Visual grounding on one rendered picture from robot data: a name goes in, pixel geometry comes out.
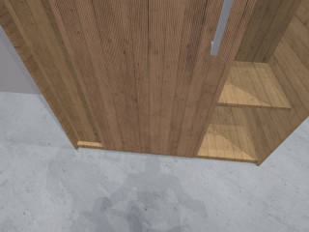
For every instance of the handle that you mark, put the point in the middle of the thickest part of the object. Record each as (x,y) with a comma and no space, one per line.
(224,15)

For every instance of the wardrobe door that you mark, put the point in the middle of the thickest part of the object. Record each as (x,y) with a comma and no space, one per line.
(146,70)
(38,27)

